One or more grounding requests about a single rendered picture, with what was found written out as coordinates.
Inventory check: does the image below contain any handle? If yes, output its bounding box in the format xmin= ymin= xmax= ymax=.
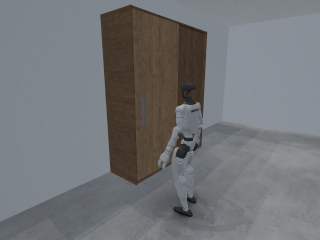
xmin=140 ymin=98 xmax=146 ymax=125
xmin=200 ymin=90 xmax=203 ymax=108

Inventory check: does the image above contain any right robot shin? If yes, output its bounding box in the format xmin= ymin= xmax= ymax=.
xmin=183 ymin=167 xmax=194 ymax=198

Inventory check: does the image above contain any robot left upper arm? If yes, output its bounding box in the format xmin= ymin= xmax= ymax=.
xmin=175 ymin=105 xmax=186 ymax=135

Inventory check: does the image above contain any robot left forearm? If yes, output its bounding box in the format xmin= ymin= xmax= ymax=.
xmin=165 ymin=127 xmax=179 ymax=155

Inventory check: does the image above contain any robot right forearm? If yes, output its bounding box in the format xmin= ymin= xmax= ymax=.
xmin=194 ymin=123 xmax=203 ymax=139

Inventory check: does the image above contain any right robot hand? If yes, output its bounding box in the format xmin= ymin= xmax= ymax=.
xmin=193 ymin=137 xmax=200 ymax=150

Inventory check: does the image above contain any wardrobe door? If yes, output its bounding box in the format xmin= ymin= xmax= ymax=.
xmin=176 ymin=25 xmax=205 ymax=148
xmin=132 ymin=8 xmax=179 ymax=181

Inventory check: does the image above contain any robot right upper arm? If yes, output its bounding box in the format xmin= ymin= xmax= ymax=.
xmin=196 ymin=102 xmax=203 ymax=126

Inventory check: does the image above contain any left robot hand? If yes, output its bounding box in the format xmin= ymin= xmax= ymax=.
xmin=158 ymin=152 xmax=170 ymax=171

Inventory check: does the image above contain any right robot foot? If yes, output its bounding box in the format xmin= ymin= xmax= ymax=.
xmin=187 ymin=194 xmax=197 ymax=204

